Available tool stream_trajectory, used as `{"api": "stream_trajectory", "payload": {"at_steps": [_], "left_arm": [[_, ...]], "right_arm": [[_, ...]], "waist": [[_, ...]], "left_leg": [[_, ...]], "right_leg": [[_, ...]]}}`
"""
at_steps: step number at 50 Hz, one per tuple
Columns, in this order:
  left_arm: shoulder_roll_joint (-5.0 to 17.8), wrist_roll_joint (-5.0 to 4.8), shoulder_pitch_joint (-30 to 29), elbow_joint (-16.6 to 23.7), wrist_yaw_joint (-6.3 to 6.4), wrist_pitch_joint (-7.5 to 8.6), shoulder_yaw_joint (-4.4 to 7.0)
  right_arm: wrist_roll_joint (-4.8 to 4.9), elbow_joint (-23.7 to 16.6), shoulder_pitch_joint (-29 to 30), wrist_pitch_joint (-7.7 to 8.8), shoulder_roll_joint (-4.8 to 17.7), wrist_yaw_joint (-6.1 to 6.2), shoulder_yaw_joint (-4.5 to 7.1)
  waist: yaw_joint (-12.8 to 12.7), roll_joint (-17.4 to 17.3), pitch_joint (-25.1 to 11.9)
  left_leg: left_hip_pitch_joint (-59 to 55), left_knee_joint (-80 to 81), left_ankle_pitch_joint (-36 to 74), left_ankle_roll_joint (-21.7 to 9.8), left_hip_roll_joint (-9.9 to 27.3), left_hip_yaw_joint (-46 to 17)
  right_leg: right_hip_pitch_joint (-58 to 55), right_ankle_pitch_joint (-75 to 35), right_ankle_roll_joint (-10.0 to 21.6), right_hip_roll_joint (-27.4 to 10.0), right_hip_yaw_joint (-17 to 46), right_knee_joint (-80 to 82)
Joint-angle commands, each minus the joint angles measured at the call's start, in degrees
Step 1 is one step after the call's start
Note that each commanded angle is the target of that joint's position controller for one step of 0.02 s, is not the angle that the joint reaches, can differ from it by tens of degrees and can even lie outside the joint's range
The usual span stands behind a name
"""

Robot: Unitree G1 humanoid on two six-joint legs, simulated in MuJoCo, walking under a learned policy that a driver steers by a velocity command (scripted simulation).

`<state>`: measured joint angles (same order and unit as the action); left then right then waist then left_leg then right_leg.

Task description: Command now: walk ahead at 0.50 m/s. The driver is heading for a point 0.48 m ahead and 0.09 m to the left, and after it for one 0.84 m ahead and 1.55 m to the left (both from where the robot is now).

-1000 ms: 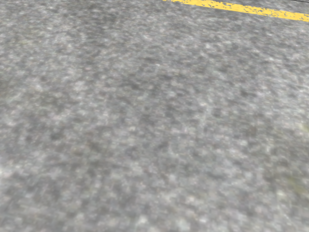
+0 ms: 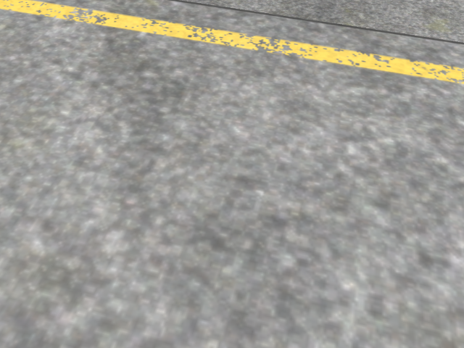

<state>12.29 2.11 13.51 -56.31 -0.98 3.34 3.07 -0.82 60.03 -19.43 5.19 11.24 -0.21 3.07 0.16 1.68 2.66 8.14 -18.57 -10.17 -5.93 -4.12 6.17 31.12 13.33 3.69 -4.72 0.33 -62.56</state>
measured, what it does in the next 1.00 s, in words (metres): walks ahead, turning left: right foot, then left foot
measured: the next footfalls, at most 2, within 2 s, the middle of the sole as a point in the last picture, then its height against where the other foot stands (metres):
right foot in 0.32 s outside the picture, level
left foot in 0.86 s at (205, 314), level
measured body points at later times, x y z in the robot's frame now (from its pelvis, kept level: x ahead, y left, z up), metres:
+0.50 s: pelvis +0.28 -0.05 +0.00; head +0.30 -0.06 +0.45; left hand +0.32 +0.20 -0.14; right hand +0.31 -0.30 -0.16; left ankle +0.23 +0.08 -0.66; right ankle +0.31 -0.12 -0.74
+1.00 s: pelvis +0.53 +0.03 -0.02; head +0.56 +0.05 +0.43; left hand +0.50 +0.29 -0.15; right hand +0.71 -0.19 -0.15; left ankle +0.56 +0.07 -0.74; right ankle +0.48 -0.13 -0.64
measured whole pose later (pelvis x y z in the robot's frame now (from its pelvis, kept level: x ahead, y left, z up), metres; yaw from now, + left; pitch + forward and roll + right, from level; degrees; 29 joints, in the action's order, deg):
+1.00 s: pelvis +0.53 +0.03 -0.02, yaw +22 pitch +0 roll +0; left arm 12.2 1.2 14.7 -51.7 0.1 4.8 3.1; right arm -0.9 52.3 -11.6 1.3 14.4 -0.5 4.8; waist -0.4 0.4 3.9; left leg 16.8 -28.3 -11.6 -8.4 -7.2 4.7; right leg 22.5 19.4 0.5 -4.5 -2.0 -71.7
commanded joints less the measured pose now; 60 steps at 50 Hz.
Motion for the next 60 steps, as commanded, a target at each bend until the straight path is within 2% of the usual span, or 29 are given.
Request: {"api": "stream_trajectory", "payload": {"at_steps": [1, 6, 11, 13, 14, 15, 16, 17, 18, 19, 20, 22, 24, 27, 33, 37, 39, 41, 42, 43, 44, 45, 46, 47, 48, 50, 51, 54, 60], "left_arm": [[1.29, 0.12, 0.52, 2.63, -0.54, -0.88, 0.13], [0.59, -0.86, -11.18, 6.6, -0.75, -0.62, -0.78], [1.98, -0.89, -16.8, 9.12, -0.55, -0.01, -0.62], [2.64, -0.89, -14.16, 8.77, -0.29, 0.57, -0.19], [3.4, -0.8, -9.68, 7.44, 0.07, 0.97, 0.32], [4.46, -0.55, -0.35, 4.37, 0.56, 1.57, 1.08], [8.09, 0.8, 10.24, 1.79, 1.27, 2.27, 2.31], [14.43, 2.02, 15.81, 1.53, 1.44, 2.23, 3.89], [12.49, 0.05, 12.07, 2.25, 1.0, 1.24, 3.64], [8.95, -0.79, 5.31, 3.13, 0.86, 1.11, 2.59], [5.27, -0.91, 1.35, 3.68, 0.62, 1.57, 1.63], [2.11, -1.09, 0.11, 2.75, 1.12, 2.34, 0.68], [2.06, -1.24, 2.78, 1.68, 1.48, 3.29, 0.54], [3.69, -1.29, 5.52, 0.9, 1.69, 4.01, 0.88], [3.91, -1.2, 9.7, -0.16, 2.22, 4.0, 0.48], [5.36, -0.98, 13.79, -1.62, 2.96, 3.25, 0.78], [6.36, -0.8, 13.41, -1.64, 3.31, 2.64, 1.01], [8.16, -0.56, 12.31, -1.27, 3.58, 1.83, 1.58], [9.08, -0.53, 11.89, -0.84, 3.44, 1.24, 1.88], [9.58, -0.77, 11.01, -0.07, 3.01, 0.81, 2.03], [7.6, -0.98, 10.58, 1.96, 2.65, 0.87, 1.55], [3.39, -1.88, 9.91, 6.95, 1.31, 1.45, 1.05], [7.28, -1.21, 1.98, 8.56, 1.0, 2.24, 1.52], [6.41, -1.96, 0.12, 9.61, 0.72, 3.07, 1.18], [6.25, -1.93, 1.74, 8.58, 0.96, 3.36, 1.19], [5.44, 0.22, 3.87, 8.1, 0.97, 1.34, 1.09], [5.21, 0.67, 3.97, 8.41, 0.74, 0.28, 1.11], [4.74, 0.69, -0.25, 10.6, 0.23, -1.34, 0.88], [5.67, 0.21, -13.56, 15.92, -0.17, -1.55, 0.41]], "right_arm": [[0.12, -1.47, -2.79, 1.17, 5.24, 0.12, 0.4], [0.11, -0.4, -7.83, 1.16, 5.22, 0.25, -0.11], [-0.57, 1.31, -11.52, 0.72, 6.07, 1.09, 0.06], [-0.83, 1.32, -10.0, 0.55, 6.79, 1.44, 0.31], [-0.84, 1.35, -9.5, 0.43, 7.11, 1.48, 0.41], [-0.62, 1.17, -8.34, 0.19, 7.25, 1.32, 0.38], [0.0, -0.25, -7.7, 0.27, 6.02, 1.02, -0.1], [2.66, -1.79, -13.9, 0.15, -0.07, 0.48, -1.36], [1.37, -0.86, -12.48, -0.19, 5.35, 0.78, 0.27], [0.79, -2.28, -7.15, -0.45, 6.0, 0.7, 0.79], [0.51, -2.95, -4.29, -0.37, 4.64, 0.43, 0.57], [-0.79, -2.73, -4.39, -1.74, 2.82, -0.17, 0.74], [-1.12, -3.22, -4.33, -3.15, 1.56, -0.84, 0.88], [-1.0, -5.66, 1.08, -4.25, 1.34, -1.41, 0.98], [-0.7, -10.77, 13.82, -4.07, 0.83, -2.44, 0.06], [-1.03, -13.64, 19.47, -3.89, 1.42, -2.8, -0.23], [-1.15, -13.89, 18.52, -3.88, 2.28, -2.74, 0.15], [-1.31, -12.72, 13.31, -3.97, 3.79, -2.36, 0.96], [-1.34, -11.35, 8.31, -3.75, 4.96, -2.14, 1.64], [-1.73, -9.05, 0.74, -3.22, 6.8, -1.67, 2.68], [-2.38, -8.0, -5.42, -2.96, 12.37, -0.9, 4.46], [-1.36, -9.56, -2.32, -3.57, 17.49, -0.8, 5.54], [-0.3, -9.48, -2.78, -4.32, 16.25, -0.5, 5.14], [-0.03, -9.34, 0.19, -4.25, 13.83, -0.02, 4.42], [0.03, -9.4, 2.65, -3.85, 10.95, 0.07, 3.7], [0.69, -10.14, 5.58, -2.7, 8.61, 0.51, 2.74], [0.97, -10.12, 4.89, -2.02, 8.66, 0.48, 2.57], [1.07, -9.66, 1.36, -1.14, 11.05, 0.28, 2.95], [0.78, -9.56, -6.17, -1.58, 11.49, 0.26, 2.87]], "waist": [[-1.5, -4.8, 2.13], [1.54, -5.38, 3.34], [2.7, -5.6, 4.25], [0.69, -5.79, 2.99], [-1.16, -5.93, 0.75], [-5.28, -4.36, -3.78], [-8.88, -1.34, -10.57], [-7.16, 10.78, -19.58], [-6.35, 5.4, -19.25], [-3.7, 2.19, -9.92], [-2.51, 0.1, -4.43], [0.4, 1.69, -0.52], [1.41, 1.78, -0.63], [1.62, 1.61, 0.8], [-0.53, 1.8, 3.47], [-2.05, 1.78, 4.1], [-0.82, 2.8, 2.84], [1.79, 4.48, -0.54], [3.68, 4.54, -3.53], [7.3, 2.34, -7.58], [9.66, -3.88, -12.92], [5.07, -16.71, -15.64], [6.91, -4.84, -11.89], [4.9, -3.08, -6.12], [1.86, 1.29, -2.39], [-1.49, 0.68, -2.25], [-1.91, -0.11, -2.67], [-1.33, -1.84, -1.76], [3.65, -4.8, -0.32]], "left_leg": [[0.88, 11.75, 13.45, -6.03, 14.7, -11.31], [-3.11, 11.89, 19.24, -4.91, 13.44, -8.2], [-13.31, 8.51, 25.65, -5.41, 16.91, -8.46], [-14.92, 3.56, 36.32, -4.47, 17.37, -7.28], [-14.21, -2.1, 43.57, -3.8, 16.91, -7.29], [-11.42, -12.34, 44.78, -2.83, 14.85, -6.05], [-0.59, -26.81, 31.11, -1.87, 12.28, -4.97], [20.09, -49.62, -5.19, 1.01, 2.67, -0.65], [25.26, -56.51, -18.45, 0.11, 1.79, -7.95], [27.43, -56.56, -13.22, -0.28, 5.33, -9.29], [26.35, -53.48, -8.89, -0.19, 7.52, -9.22], [22.26, -49.28, -5.86, 0.46, 9.62, -8.91], [21.69, -48.76, -4.15, 1.03, 9.66, -8.2], [27.6, -46.2, 1.45, 1.71, 10.57, -7.21], [29.22, -27.85, 11.36, 2.27, 9.35, -2.55], [28.33, -20.06, 8.44, 0.07, 7.66, 1.31], [24.78, -18.32, 3.68, -1.98, 5.21, 3.08], [18.23, -17.82, -2.76, -4.55, 1.41, 4.78], [12.65, -15.99, -4.84, -5.94, -0.47, 4.76], [1.74, -10.53, -3.16, -7.72, -1.52, 2.98], [-11.63, -8.0, -8.75, -11.27, 9.82, -12.49], [-24.83, 0.76, -7.75, -20.93, 24.08, -46.49], [-22.36, 3.98, -5.55, -19.04, 23.19, -43.5], [-16.06, 4.38, -1.22, -16.92, 22.24, -36.05], [-9.03, 5.12, 7.01, -14.11, 19.51, -30.63], [-2.25, 5.69, 15.47, -11.46, 14.35, -23.04], [-1.19, 5.77, 18.39, -11.36, 13.21, -21.91], [0.32, 6.63, 21.12, -10.5, 10.87, -19.91], [-6.39, 5.85, 21.35, -7.55, 9.96, -22.43]], "right_leg": [[5.13, -5.95, -1.52, -1.85, -1.34, 4.34], [4.37, -13.83, -2.08, -0.25, -4.2, 21.04], [5.04, -10.21, 0.38, 1.43, -4.68, 28.27], [-0.33, -5.64, 2.25, 3.41, -5.46, 30.91], [-7.0, -3.79, 3.17, 5.26, -5.88, 32.24], [-18.2, -5.72, 4.41, 6.73, -6.42, 36.08], [-34.14, -3.61, 6.84, -0.98, 1.71, 36.67], [-51.68, 2.46, 13.65, -19.53, 28.33, 40.8], [-47.4, 5.0, 14.0, -20.7, 36.45, 46.66], [-38.62, 7.57, 11.62, -18.27, 26.71, 48.01], [-30.53, 4.38, 9.49, -15.78, 19.56, 50.88], [-22.38, -2.51, 5.45, -11.23, 9.27, 53.38], [-21.27, -8.76, 4.89, -10.36, 4.45, 53.98], [-22.7, -13.47, 4.36, -9.57, -1.42, 55.01], [-26.09, -22.19, 3.22, -8.0, -9.75, 54.75], [-34.07, -30.53, 3.22, -10.33, -12.75, 51.99], [-37.13, -44.25, 2.92, -10.96, -14.76, 46.95], [-38.94, -58.25, 2.86, -11.4, -16.11, 36.93], [-38.26, -58.83, 2.91, -11.5, -16.18, 28.25], [-32.98, -51.24, 1.65, -10.68, -16.92, 15.38], [-19.58, -27.3, -0.19, -8.31, -16.71, -2.63], [5.83, 18.3, -3.69, 6.48, -10.08, -22.87], [12.73, 13.5, -2.93, 3.27, 0.47, -22.59], [13.39, 7.71, -2.49, 0.7, 0.95, -18.57], [9.71, 4.87, -2.56, -1.23, 0.94, -12.61], [2.84, 3.95, -4.01, -2.74, 1.39, -6.54], [1.7, 4.1, -4.77, -2.63, 1.13, -4.9], [4.12, 0.13, -6.57, -2.39, -0.41, 1.11], [11.1, -10.41, -6.99, -0.5, -0.37, 14.99]]}}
